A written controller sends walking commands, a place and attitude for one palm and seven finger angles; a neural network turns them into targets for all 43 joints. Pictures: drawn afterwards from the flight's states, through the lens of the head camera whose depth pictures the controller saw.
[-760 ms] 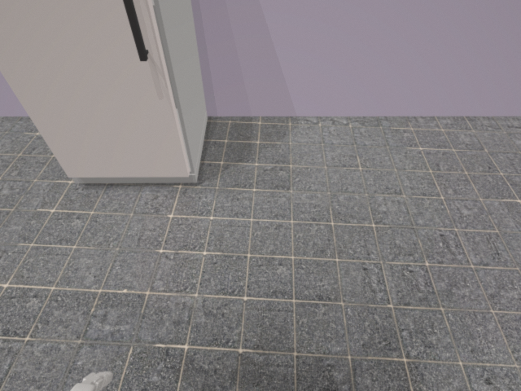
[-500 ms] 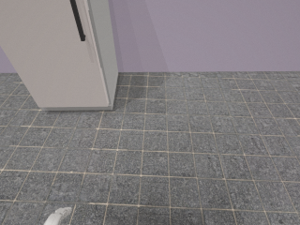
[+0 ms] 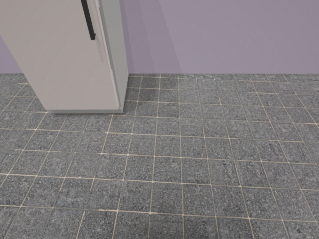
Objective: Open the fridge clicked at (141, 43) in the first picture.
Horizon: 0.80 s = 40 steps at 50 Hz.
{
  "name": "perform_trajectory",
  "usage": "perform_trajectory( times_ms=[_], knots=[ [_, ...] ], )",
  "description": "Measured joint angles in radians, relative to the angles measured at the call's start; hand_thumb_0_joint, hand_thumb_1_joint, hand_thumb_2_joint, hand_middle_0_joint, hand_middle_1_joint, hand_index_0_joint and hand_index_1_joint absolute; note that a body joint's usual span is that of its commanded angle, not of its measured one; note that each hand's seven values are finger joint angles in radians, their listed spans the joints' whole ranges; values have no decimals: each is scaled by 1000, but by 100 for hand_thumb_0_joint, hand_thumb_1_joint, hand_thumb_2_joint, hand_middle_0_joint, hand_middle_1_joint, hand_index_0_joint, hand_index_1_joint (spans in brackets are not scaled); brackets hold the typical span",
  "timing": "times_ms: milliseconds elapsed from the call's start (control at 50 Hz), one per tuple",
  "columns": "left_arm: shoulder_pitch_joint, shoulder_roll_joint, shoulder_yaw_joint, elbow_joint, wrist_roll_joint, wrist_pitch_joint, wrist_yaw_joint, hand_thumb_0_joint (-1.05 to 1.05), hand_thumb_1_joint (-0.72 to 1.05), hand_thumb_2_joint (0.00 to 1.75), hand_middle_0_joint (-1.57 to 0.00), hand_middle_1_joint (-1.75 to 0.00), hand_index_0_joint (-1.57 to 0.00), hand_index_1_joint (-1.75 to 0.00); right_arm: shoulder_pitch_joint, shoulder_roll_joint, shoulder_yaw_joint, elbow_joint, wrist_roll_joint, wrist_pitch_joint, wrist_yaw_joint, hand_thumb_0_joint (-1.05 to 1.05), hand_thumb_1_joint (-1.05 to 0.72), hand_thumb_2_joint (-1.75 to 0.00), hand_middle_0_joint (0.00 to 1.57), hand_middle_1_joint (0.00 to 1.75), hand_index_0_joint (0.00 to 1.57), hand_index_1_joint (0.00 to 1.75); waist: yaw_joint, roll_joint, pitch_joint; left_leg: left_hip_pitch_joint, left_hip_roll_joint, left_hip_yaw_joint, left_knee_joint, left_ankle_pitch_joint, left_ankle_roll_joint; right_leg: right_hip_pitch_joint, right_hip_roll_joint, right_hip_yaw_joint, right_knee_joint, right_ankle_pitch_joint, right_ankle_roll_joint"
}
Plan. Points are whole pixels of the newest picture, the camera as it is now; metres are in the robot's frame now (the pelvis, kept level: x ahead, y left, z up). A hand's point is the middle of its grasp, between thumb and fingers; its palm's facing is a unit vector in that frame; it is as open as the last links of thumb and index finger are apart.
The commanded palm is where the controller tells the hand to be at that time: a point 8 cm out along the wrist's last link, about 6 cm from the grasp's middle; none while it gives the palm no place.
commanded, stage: stand and wait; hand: right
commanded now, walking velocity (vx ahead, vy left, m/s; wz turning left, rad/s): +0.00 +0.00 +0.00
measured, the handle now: (85, 3) +1.16 +0.46 +0.14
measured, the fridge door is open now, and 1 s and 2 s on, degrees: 0 0 0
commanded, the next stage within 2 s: look at it before walking up in 0.06 s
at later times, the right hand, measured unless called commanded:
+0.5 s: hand out of the picture +0.07 -0.24 -0.16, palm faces -0.03 +0.95 -0.32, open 7.4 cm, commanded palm none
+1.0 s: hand out of the picture +0.07 -0.22 -0.17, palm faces -0.07 +0.95 -0.30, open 7.4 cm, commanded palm none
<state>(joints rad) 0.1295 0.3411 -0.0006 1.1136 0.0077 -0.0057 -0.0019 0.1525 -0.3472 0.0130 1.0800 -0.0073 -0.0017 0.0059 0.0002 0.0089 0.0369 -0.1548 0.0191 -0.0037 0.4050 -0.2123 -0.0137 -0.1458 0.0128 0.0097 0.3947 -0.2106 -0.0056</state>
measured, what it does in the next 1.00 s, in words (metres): stands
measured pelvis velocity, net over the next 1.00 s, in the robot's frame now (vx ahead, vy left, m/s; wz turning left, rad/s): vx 0.00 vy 0.01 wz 0.07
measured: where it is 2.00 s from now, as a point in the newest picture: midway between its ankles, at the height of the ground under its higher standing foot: outside the picture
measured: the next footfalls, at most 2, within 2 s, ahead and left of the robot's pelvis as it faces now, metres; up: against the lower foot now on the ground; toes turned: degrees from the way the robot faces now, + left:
right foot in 1.64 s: +0.02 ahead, -0.12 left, +0.00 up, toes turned +25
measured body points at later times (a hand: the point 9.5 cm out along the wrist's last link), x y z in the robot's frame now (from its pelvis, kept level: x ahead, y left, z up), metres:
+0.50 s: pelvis +0.00 +0.00 +0.00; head +0.00 +0.00 +0.45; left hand +0.07 +0.30 -0.13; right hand +0.07 -0.29 -0.13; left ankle +0.01 +0.13 -0.74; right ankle +0.00 -0.12 -0.74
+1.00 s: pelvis +0.00 +0.01 -0.01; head +0.01 +0.01 +0.44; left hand +0.08 +0.29 -0.14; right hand +0.07 -0.27 -0.15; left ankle +0.01 +0.13 -0.74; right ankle +0.00 -0.12 -0.74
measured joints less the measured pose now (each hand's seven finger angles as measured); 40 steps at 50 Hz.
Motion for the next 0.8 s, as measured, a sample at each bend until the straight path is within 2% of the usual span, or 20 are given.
perform_trajectory(
  times_ms=[800],
  knots=[
    [-22,-4,-5,2,-2,-7,0,1,90,90,-20,-30,-20,-30,-11,5,0,9,-2,-6,1,1,-90,-90,21,30,20,30,-5,-1,0,8,-6,6,-27,14,7,9,-6,6,-32,18,8]
  ],
)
